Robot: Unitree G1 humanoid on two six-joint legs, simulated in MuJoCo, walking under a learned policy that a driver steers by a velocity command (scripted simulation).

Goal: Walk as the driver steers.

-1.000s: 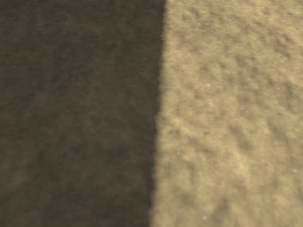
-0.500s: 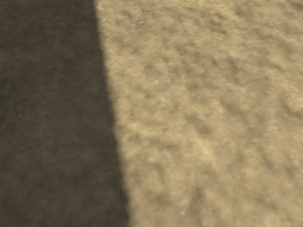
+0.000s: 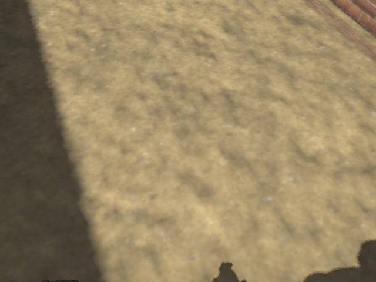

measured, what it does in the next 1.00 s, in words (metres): walks ahead, turning left: right foot, then left foot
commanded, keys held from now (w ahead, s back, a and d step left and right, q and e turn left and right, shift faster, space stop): w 0.10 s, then w+q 0.60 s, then no key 0.30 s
